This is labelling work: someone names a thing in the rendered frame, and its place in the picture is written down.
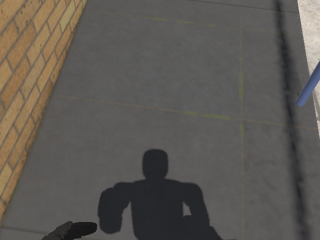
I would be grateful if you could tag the robot left hand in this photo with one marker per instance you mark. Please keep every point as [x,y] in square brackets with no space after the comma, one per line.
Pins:
[71,231]

